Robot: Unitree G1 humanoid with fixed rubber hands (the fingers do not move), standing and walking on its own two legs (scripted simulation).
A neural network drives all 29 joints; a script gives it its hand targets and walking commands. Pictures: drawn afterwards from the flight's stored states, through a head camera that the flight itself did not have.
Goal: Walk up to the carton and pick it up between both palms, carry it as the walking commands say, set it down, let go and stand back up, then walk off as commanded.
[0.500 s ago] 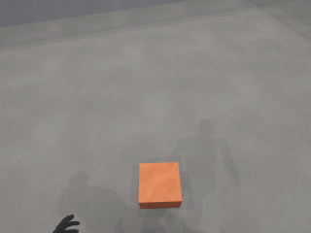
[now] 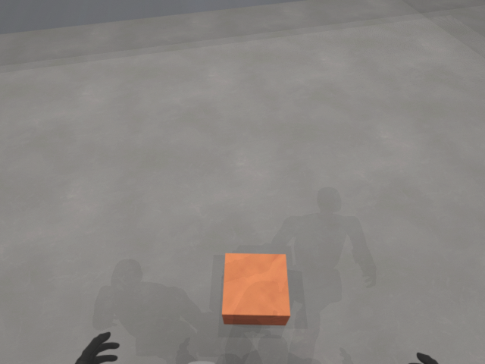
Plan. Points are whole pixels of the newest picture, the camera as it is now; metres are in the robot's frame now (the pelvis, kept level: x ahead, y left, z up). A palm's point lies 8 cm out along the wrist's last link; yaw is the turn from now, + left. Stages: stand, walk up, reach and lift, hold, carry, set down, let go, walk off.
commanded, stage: walk up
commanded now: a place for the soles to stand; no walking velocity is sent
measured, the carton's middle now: (255, 288) +0.44 -0.02 -0.70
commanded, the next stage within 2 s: reach and lift in 0.20 s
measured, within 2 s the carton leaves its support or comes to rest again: neither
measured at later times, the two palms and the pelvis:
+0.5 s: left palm (112, 336) +0.18 +0.27 -0.12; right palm (409, 352) +0.16 -0.26 -0.12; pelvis -0.01 +0.00 -0.02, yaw -3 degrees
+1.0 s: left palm (145, 282) +0.29 +0.24 -0.17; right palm (375, 292) +0.28 -0.26 -0.18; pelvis -0.03 +0.02 -0.08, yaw -3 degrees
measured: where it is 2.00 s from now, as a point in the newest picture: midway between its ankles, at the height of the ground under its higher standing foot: outside the picture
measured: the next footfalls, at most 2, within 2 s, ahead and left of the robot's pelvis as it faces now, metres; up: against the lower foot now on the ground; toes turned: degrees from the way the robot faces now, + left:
none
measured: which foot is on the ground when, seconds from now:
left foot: down 0.00-1.00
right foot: down 0.00-1.00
